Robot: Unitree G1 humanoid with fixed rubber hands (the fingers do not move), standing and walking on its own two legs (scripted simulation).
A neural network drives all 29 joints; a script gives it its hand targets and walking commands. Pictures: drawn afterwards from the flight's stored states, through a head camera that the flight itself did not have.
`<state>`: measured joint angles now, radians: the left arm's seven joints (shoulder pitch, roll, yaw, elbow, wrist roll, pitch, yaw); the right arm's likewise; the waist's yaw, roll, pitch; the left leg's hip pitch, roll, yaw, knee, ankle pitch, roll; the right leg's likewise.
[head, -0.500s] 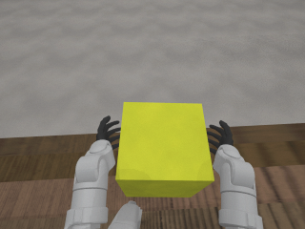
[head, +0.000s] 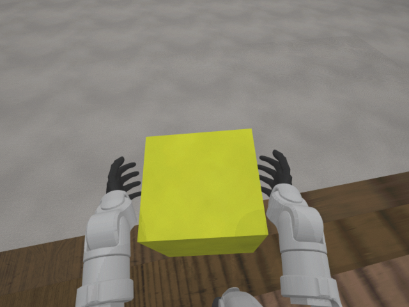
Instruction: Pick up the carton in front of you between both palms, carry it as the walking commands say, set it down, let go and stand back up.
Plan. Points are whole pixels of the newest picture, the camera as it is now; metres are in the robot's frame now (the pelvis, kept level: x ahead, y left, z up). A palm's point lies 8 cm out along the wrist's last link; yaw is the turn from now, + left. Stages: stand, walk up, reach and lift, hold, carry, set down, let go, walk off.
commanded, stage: carry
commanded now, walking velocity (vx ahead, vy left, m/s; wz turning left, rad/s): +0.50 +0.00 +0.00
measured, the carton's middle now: (205, 200) +0.34 -0.02 -0.01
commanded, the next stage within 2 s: none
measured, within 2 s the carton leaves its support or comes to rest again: neither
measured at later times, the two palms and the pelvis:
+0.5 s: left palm (150, 121) +0.74 +0.13 -0.12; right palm (235, 121) +0.72 -0.18 -0.11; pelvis +0.41 +0.00 -0.20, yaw -2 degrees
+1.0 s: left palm (158, 97) +1.11 +0.13 -0.28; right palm (215, 96) +1.12 -0.17 -0.29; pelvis +0.79 -0.05 -0.35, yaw -1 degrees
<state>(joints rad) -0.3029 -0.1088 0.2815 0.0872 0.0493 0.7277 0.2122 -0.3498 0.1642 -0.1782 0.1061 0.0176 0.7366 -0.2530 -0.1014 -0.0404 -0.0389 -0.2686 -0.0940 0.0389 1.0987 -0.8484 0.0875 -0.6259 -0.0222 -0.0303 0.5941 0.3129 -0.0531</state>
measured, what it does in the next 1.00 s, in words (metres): goes down: right foot 0.14 m lower, then left foot 0.14 m lower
